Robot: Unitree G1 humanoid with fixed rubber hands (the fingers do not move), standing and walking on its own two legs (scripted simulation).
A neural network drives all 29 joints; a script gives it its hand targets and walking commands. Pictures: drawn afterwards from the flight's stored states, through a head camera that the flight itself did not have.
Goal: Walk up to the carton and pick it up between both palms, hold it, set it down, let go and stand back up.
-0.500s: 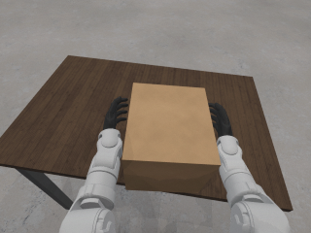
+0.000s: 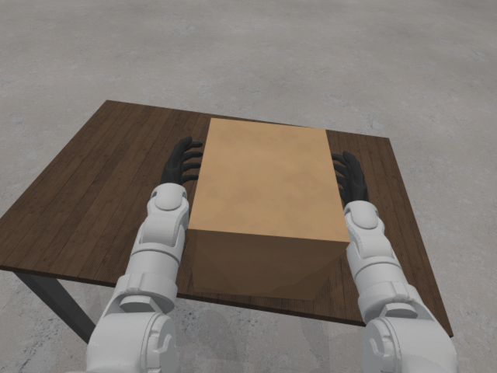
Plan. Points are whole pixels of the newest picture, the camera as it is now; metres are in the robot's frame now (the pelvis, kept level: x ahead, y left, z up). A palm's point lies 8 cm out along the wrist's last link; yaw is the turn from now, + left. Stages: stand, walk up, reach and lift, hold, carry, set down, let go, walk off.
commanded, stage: reach and lift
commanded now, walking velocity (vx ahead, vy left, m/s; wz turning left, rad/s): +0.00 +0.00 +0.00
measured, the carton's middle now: (261, 208) +0.39 -0.01 +0.06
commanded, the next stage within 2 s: hold in 1.70 s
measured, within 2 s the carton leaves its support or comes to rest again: neither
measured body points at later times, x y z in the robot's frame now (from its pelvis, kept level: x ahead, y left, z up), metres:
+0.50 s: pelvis +0.02 +0.04 +0.00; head -0.01 +0.07 +0.45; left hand +0.40 +0.16 +0.16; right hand +0.38 -0.14 +0.15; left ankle +0.00 +0.15 -0.75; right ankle +0.03 -0.09 -0.75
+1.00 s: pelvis -0.01 +0.02 +0.00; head -0.04 +0.05 +0.45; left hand +0.38 +0.16 +0.19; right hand +0.38 -0.15 +0.17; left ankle +0.00 +0.15 -0.75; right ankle +0.03 -0.09 -0.75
